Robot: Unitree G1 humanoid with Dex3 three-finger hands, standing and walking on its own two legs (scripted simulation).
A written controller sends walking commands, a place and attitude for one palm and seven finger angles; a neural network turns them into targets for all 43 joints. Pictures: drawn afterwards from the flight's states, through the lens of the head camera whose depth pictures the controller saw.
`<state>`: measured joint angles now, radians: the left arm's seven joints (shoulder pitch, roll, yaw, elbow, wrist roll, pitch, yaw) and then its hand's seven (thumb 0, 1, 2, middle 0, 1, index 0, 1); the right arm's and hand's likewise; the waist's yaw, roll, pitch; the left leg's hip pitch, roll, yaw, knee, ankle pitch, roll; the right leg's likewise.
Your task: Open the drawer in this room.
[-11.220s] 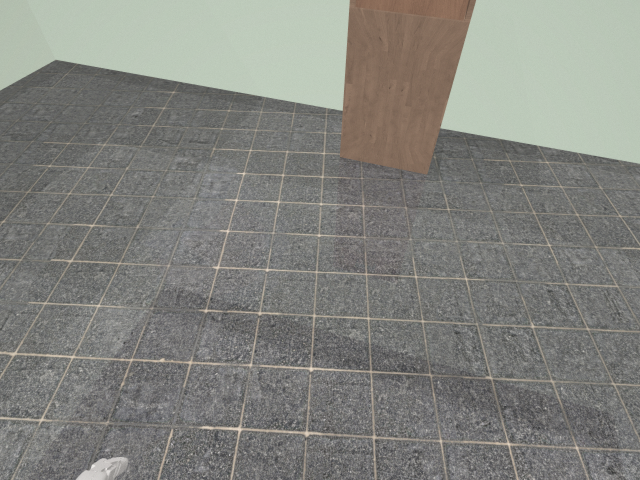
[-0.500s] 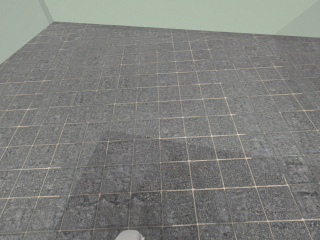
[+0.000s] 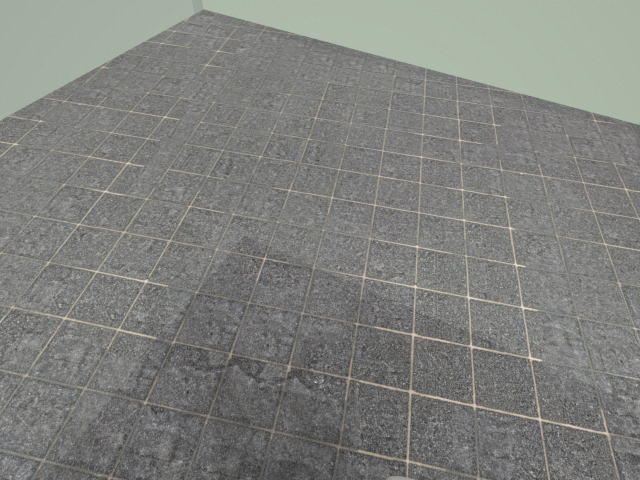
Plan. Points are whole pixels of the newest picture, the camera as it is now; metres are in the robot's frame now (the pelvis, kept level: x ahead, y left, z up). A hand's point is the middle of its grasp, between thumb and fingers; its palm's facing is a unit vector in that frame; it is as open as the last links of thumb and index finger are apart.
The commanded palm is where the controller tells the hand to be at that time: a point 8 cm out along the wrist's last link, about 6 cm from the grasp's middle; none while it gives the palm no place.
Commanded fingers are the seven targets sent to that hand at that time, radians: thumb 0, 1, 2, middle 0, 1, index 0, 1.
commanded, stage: turn or walk to find it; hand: left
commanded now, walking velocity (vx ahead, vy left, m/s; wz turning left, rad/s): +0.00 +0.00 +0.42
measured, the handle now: out of the picture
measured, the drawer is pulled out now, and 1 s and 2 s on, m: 0.00 0.00 0.00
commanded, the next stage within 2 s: none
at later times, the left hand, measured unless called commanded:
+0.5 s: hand out of the picture -0.02 +0.17 -0.17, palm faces +0.26 -0.93 -0.24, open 7.4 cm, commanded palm none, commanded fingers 0.00 0.90 0.90 -0.20 -0.30 -0.20 -0.30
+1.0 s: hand out of the picture -0.05 +0.22 -0.16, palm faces +0.43 -0.87 -0.25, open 7.4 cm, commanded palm none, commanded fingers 0.00 0.90 0.90 -0.20 -0.30 -0.20 -0.30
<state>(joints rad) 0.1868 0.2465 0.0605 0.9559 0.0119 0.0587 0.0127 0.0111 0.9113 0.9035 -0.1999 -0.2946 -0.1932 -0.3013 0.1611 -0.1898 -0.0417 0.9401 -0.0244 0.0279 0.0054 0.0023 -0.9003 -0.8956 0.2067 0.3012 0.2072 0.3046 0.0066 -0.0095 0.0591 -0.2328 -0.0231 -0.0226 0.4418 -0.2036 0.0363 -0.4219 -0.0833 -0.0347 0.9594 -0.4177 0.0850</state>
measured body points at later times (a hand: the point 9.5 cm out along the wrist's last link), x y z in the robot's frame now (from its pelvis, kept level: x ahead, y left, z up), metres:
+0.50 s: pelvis -0.03 -0.03 -0.01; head +0.00 -0.04 +0.44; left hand -0.04 +0.22 -0.15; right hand +0.07 -0.28 -0.16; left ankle -0.08 +0.11 -0.69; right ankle -0.01 -0.14 -0.74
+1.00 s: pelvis -0.06 -0.01 +0.00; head -0.03 +0.00 +0.45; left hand -0.07 +0.26 -0.14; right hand +0.11 -0.21 -0.15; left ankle -0.08 +0.10 -0.74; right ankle -0.01 -0.14 -0.71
